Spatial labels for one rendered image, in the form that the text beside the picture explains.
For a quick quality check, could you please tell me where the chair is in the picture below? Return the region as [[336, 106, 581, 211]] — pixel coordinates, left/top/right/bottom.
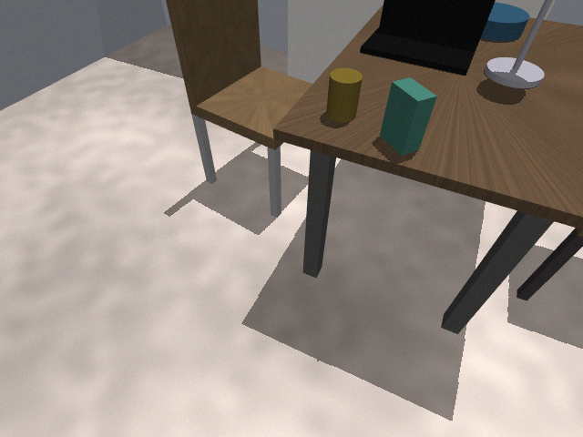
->
[[166, 0, 312, 218], [517, 228, 583, 300]]

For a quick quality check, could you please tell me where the desk lamp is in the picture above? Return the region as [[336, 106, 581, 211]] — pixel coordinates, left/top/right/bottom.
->
[[485, 0, 553, 88]]

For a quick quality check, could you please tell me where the table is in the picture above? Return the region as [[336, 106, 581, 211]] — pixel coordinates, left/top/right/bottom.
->
[[273, 5, 583, 334]]

